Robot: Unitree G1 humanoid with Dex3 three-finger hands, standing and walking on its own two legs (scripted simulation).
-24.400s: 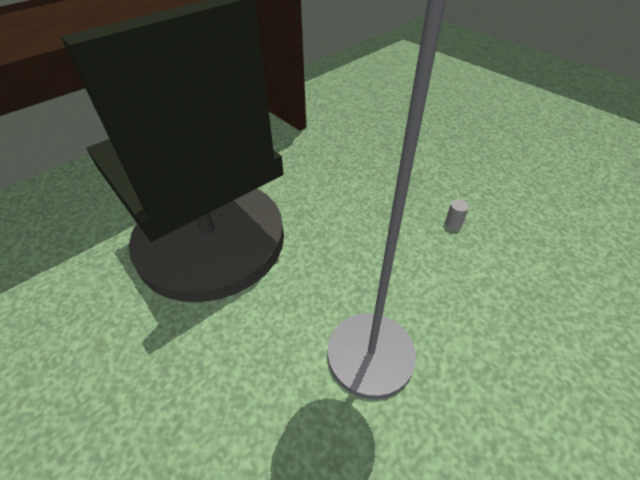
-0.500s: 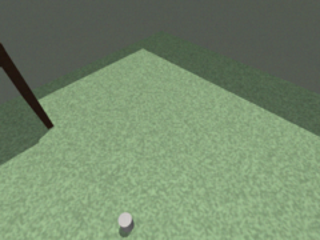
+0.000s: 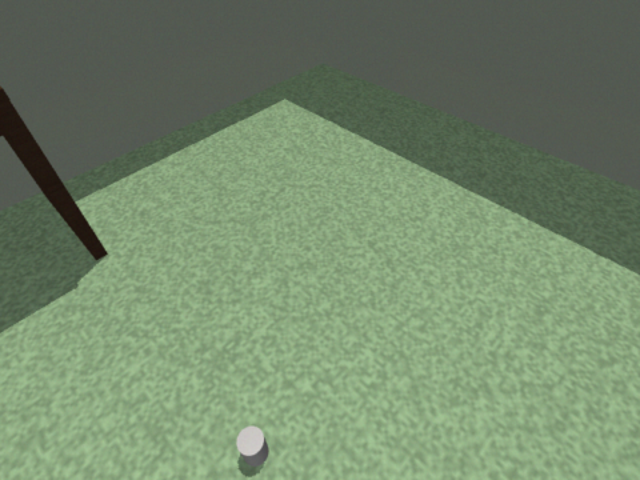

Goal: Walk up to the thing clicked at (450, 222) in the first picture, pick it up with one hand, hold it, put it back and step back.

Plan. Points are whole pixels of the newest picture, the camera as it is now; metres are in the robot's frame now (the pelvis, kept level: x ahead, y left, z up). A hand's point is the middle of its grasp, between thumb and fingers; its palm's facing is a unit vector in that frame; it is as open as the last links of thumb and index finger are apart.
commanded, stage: rise first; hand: left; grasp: from above
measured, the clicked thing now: (253, 446) +0.36 +0.22 -0.73
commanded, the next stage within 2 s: none
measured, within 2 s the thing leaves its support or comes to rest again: neither
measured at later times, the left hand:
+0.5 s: hand out of the picture +0.14 +0.25 -0.19, palm faces -0.08 -0.92 -0.38, open 12.0 cm
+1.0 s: hand out of the picture +0.11 +0.27 -0.27, palm faces -0.22 -0.84 -0.50, open 14.1 cm
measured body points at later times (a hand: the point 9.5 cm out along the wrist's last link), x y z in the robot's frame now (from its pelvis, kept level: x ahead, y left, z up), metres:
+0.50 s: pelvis -0.02 +0.00 -0.04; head +0.05 +0.01 +0.40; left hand +0.14 +0.30 -0.17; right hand +0.08 -0.26 -0.15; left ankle +0.01 +0.13 -0.75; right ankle -0.03 -0.13 -0.75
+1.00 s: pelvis -0.03 +0.00 -0.13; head +0.10 +0.02 +0.30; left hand +0.13 +0.31 -0.24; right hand +0.16 -0.24 -0.22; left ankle +0.01 +0.13 -0.75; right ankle -0.03 -0.13 -0.75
